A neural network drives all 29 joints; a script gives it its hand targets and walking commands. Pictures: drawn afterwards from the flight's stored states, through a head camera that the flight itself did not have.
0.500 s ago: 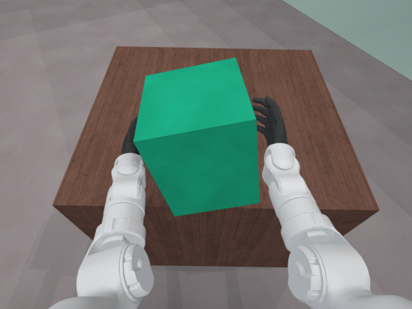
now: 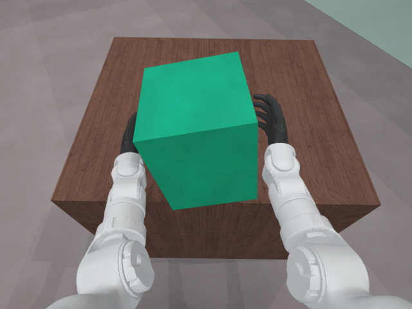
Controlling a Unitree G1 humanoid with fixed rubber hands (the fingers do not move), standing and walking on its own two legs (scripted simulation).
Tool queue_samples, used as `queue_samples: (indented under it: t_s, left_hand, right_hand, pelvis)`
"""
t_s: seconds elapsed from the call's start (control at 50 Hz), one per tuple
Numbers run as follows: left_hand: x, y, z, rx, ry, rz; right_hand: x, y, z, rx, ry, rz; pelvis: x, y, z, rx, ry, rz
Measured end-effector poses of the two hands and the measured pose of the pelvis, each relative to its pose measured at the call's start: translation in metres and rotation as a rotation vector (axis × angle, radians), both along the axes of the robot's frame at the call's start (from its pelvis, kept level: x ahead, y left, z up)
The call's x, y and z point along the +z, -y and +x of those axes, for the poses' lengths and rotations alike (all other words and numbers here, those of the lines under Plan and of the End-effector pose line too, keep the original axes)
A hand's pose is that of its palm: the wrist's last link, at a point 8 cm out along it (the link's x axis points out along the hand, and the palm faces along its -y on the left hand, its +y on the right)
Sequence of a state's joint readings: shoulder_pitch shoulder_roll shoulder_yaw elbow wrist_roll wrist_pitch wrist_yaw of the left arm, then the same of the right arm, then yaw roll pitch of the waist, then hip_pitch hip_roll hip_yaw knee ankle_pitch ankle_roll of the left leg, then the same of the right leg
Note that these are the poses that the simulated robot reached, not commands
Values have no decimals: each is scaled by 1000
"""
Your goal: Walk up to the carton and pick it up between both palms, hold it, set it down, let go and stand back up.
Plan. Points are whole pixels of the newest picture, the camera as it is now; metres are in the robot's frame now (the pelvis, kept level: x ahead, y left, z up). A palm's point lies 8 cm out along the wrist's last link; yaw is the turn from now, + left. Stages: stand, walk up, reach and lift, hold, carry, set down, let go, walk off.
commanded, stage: set down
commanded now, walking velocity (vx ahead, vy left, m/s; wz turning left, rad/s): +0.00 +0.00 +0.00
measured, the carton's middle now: (203, 136) +0.44 +0.06 +0.03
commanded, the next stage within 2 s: none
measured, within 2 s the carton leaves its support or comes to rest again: rests again in 1.42 s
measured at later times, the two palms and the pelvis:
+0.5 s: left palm (132, 151) +0.38 +0.20 +0.04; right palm (276, 138) +0.40 -0.08 +0.08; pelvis +0.00 +0.00 +0.00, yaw +0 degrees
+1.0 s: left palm (134, 153) +0.38 +0.20 +0.04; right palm (277, 142) +0.40 -0.09 +0.07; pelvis +0.00 +0.00 +0.00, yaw +0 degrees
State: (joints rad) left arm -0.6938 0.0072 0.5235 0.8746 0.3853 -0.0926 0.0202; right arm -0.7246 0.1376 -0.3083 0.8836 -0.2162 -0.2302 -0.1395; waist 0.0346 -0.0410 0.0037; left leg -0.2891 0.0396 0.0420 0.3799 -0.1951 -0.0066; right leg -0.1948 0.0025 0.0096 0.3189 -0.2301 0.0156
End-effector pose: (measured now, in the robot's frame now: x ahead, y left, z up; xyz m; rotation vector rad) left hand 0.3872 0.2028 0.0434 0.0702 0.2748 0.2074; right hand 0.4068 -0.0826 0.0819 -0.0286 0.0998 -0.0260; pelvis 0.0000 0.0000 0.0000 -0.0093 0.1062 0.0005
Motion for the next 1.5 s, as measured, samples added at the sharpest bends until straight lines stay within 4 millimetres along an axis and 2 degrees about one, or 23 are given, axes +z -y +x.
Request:
queue_samples:
  t_s: [1.34, 1.4, 1.5]
  left_hand:
    - [-7, 6, -5, 1, 24, -51]
    - [-9, 7, -6, -3, 20, -54]
    - [-30, 7, -11, 53, -42, -143]
  right_hand:
    - [-12, 9, -9, -8, -21, -12]
    - [-16, 12, -9, -8, -33, -21]
    - [-36, 20, -8, 16, -104, -58]
  pelvis:
    - [0, 0, -1, 0, -1, 0]
    - [0, 0, -1, 0, -1, 0]
    - [-1, 0, -3, 0, -22, 0]
